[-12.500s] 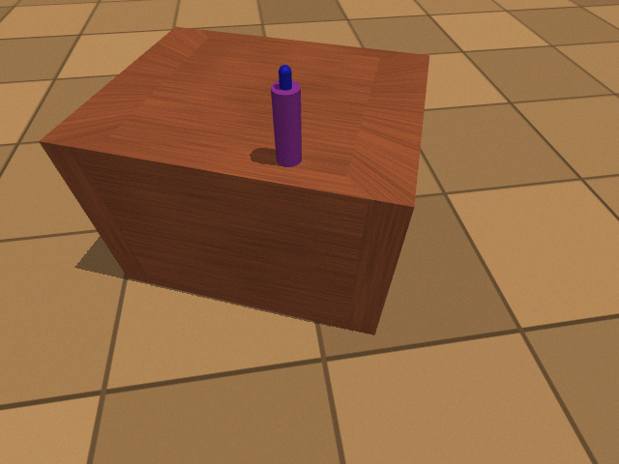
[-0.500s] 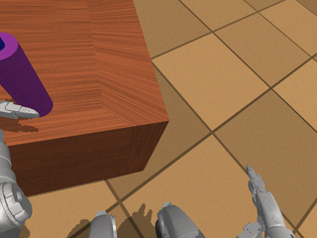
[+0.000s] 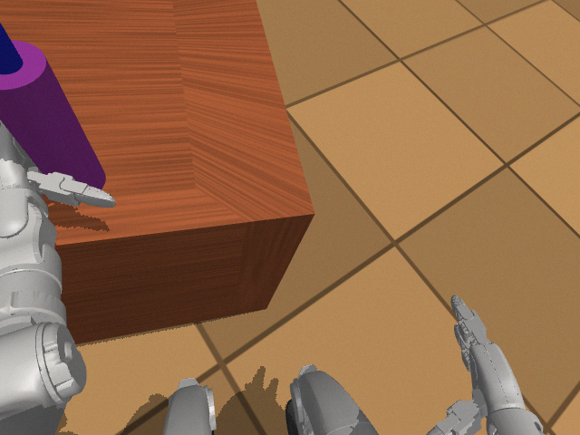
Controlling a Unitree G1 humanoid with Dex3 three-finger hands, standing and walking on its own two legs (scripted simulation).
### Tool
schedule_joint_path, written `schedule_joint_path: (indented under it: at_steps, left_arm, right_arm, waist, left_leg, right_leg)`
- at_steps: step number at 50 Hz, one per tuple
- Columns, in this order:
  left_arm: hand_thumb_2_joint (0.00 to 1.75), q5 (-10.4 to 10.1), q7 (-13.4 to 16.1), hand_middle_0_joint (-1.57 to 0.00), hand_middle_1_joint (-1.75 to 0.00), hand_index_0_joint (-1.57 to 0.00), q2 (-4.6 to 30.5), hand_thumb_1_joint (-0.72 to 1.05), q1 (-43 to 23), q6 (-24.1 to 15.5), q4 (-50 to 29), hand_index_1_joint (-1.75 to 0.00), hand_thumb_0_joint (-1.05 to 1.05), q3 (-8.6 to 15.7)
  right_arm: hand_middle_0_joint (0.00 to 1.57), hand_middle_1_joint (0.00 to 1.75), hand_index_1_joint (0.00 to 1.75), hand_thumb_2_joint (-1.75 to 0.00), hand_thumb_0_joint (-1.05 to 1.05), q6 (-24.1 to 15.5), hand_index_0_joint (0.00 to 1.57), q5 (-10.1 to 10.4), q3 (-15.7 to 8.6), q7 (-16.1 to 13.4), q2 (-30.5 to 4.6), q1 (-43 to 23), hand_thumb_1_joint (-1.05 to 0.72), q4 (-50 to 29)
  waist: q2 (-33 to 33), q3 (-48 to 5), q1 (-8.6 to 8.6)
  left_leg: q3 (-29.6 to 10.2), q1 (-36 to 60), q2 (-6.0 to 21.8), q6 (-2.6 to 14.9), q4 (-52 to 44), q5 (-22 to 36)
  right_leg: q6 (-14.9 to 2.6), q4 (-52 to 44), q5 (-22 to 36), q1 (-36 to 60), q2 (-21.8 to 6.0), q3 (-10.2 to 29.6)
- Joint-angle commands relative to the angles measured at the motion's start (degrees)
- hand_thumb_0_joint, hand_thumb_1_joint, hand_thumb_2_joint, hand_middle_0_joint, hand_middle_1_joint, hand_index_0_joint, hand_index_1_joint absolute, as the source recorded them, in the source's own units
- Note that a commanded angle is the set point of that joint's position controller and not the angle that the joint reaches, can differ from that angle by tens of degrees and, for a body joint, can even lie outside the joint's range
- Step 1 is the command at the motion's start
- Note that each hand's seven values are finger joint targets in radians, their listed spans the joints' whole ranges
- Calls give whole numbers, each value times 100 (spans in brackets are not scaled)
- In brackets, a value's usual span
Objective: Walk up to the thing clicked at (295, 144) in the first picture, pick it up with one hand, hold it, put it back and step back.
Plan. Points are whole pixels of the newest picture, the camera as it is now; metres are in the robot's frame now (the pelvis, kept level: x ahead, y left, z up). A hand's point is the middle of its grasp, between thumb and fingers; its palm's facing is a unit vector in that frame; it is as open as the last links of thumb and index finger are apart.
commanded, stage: close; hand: left
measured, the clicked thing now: (42, 120) +0.49 +0.23 +0.10
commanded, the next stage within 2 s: settle in 0.94 s
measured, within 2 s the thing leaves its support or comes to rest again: leaves its support in 1.56 s
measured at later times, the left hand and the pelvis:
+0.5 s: hand (59, 147) +0.50 +0.23 +0.04, palm faces +0.22 -0.97 +0.01, open 14.7 cm; pelvis +0.00 +0.00 +0.00, yaw +0 degrees
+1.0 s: hand (57, 144) +0.50 +0.23 +0.04, palm faces +0.20 -0.98 +0.00, open 9.5 cm; pelvis +0.01 +0.00 +0.00, yaw +0 degrees
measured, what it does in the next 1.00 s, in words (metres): stands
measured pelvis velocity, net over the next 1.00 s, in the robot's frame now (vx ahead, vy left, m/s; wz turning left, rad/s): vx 0.01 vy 0.00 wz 0.00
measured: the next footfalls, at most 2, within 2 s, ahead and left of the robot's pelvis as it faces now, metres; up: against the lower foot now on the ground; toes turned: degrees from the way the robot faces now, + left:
none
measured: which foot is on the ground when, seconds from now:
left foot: down 0.00-1.00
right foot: down 0.00-1.00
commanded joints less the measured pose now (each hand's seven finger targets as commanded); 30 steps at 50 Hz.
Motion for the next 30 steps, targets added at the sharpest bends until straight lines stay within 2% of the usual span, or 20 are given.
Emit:
schedule_joint_path:
  at_steps: [1,2,3,4,6,7,8,9,10,12,13,15,18,19,22,23,24,27,29,30]
  left_arm:
    - [2,49,136,-10,0,-9,1306,-61,-2194,-436,-1157,-1,0,118]
    - [1,42,110,-10,0,-10,964,-61,-2289,-435,-1152,-1,0,-158]
    - [1,-5,91,-11,0,-10,805,-61,-2229,-415,-1072,-1,0,-183]
    - [1,-24,91,-19,-8,-18,893,-57,-2199,-411,-1083,-8,0,-148]
    - [8,2,102,-34,-18,-34,1361,-53,-2438,-459,-1297,-18,0,25]
    - [10,9,100,-39,-22,-39,1312,-50,-2409,-453,-1141,-22,0,15]
    - [13,3,108,-42,-26,-43,1310,-50,-2450,-460,-1035,-26,0,55]
    - [14,3,136,-44,-27,-44,1054,-49,-2401,-468,-926,-27,0,-63]
    - [15,15,163,-45,-28,-45,1098,-48,-2455,-495,-794,-28,0,17]
    - [14,69,213,-45,-27,-46,1363,-44,-2456,-548,-842,-26,0,155]
    - [15,90,190,-46,-28,-47,1365,-42,-2518,-564,-928,-27,0,78]
    - [17,106,166,-48,-30,-49,1581,-41,-2534,-546,-1015,-29,0,185]
    - [23,135,170,-53,-36,-54,1671,-38,-2660,-457,-1109,-35,0,208]
    - [25,135,212,-55,-37,-55,1769,-38,-2728,-436,-1072,-37,0,286]
    - [28,144,247,-59,-41,-59,1899,-36,-2848,-423,-1003,-41,0,390]
    - [29,132,225,-61,-43,-62,1987,-36,-2947,-439,-954,-43,0,433]
    - [30,123,221,-62,-44,-62,2092,-36,-2874,-454,-930,-44,0,538]
    - [39,143,132,-69,-54,-70,2339,-28,-2940,-494,-926,-53,0,569]
    - [44,161,50,-75,-60,-76,2260,-26,-2950,-493,-905,-60,0,460]
    - [45,131,2,-78,-62,-78,1965,-23,-2934,-465,-826,-62,0,313]
  right_arm:
    - [5,5,5,-5,0,-217,5,-2,-616,-84,-944,2,55,-1056]
    - [5,5,5,-5,0,-231,5,7,-548,-87,-843,-24,54,-1181]
    - [5,5,5,-5,0,-215,5,7,-530,-98,-827,108,54,-1146]
    - [5,5,5,-5,0,-205,5,28,-443,-101,-787,57,53,-1158]
    - [5,5,5,-5,0,-182,5,57,-484,-127,-890,104,53,-1316]
    - [5,5,5,-5,0,-167,5,62,-449,-124,-849,90,53,-1308]
    - [5,5,5,-4,0,-153,5,65,-618,-143,-977,142,53,-1189]
    - [5,5,5,-4,0,-154,5,49,-571,-124,-926,256,53,-1198]
    - [5,5,5,-4,0,-143,5,40,-612,-115,-961,300,53,-1104]
    - [5,5,5,-4,0,-139,5,23,-707,-101,-1082,393,53,-1201]
    - [5,5,5,-4,0,-122,5,21,-525,-74,-946,494,54,-1191]
    - [5,5,5,-4,0,-89,5,38,-615,-72,-997,545,54,-1270]
    - [5,5,5,-4,0,-62,5,45,-527,-52,-912,487,54,-1289]
    - [5,5,5,-4,0,-46,5,39,-636,-63,-997,408,53,-1191]
    - [5,5,5,-5,0,-68,5,47,-363,-54,-808,2,53,-1400]
    - [5,5,5,-5,0,-63,5,44,-351,-73,-768,3,52,-1265]
    - [5,5,5,-5,0,-57,5,42,-487,-99,-905,-45,52,-1364]
    - [5,5,5,-5,0,-72,5,47,-459,-145,-908,-19,53,-1307]
    - [5,5,5,-5,0,-64,5,43,-528,-164,-937,115,52,-1234]
    - [5,5,5,-5,0,-87,5,58,-452,-164,-884,-9,52,-1443]
  waist:
    - [1284,-3121,91]
    - [1208,-3190,-33]
    - [1050,-3178,-81]
    - [936,-3182,-36]
    - [937,-3407,-33]
    - [906,-3210,-39]
    - [894,-2923,-100]
    - [915,-2795,-150]
    - [921,-2577,-205]
    - [1026,-2633,-204]
    - [1176,-2726,-200]
    - [1235,-2877,-188]
    - [1392,-2966,-120]
    - [1449,-2802,-119]
    - [1304,-2783,-46]
    - [1361,-2765,-62]
    - [1199,-2864,-85]
    - [1172,-2954,-57]
    - [1265,-3125,-157]
    - [1140,-3169,-201]
  left_leg:
    - [0,2564,-63,90,-803,1827]
    - [42,2581,-70,123,-756,1879]
    - [37,2497,-66,135,-741,1944]
    - [50,2345,-78,156,-739,1938]
    - [71,2353,-87,159,-708,2092]
    - [71,2309,-85,148,-722,2050]
    - [30,2299,-64,124,-752,1948]
    - [32,2344,-59,114,-747,1954]
    - [-7,2290,-42,97,-768,1842]
    - [-4,2423,-47,87,-748,1883]
    - [-12,2526,-50,67,-769,1950]
    - [13,2602,-67,82,-746,2092]
    - [45,2668,-86,82,-774,1950]
    - [30,2536,-80,72,-814,1741]
    - [63,2247,-100,127,-788,1500]
    - [91,2146,-107,137,-758,1519]
    - [91,2127,-106,161,-748,1499]
    - [152,1984,-145,189,-756,1275]
    - [173,2055,-139,199,-734,1347]
    - [164,2175,-134,201,-769,1285]
  right_leg:
    - [-333,-619,1587,819,118,-213]
    - [-305,-638,1741,902,121,-180]
    - [-293,-619,1853,946,131,-191]
    - [-268,-634,1928,1074,130,-169]
    - [-263,-600,2114,1260,117,-139]
    - [-271,-582,2048,1178,113,-140]
    - [-293,-571,1878,908,135,-167]
    - [-307,-554,1823,771,139,-179]
    - [-318,-559,1647,522,149,-202]
    - [-322,-551,1631,498,140,-207]
    - [-332,-537,1658,543,140,-214]
    - [-316,-554,1811,694,126,-194]
    - [-311,-624,1709,742,113,-165]
    - [-319,-629,1547,652,114,-165]
    - [-308,-670,1432,786,95,-127]
    - [-296,-676,1503,842,89,-99]
    - [-286,-673,1522,888,93,-98]
    - [-240,-771,1451,1120,67,5]
    - [-233,-775,1565,1138,57,43]
    - [-235,-792,1517,1113,75,10]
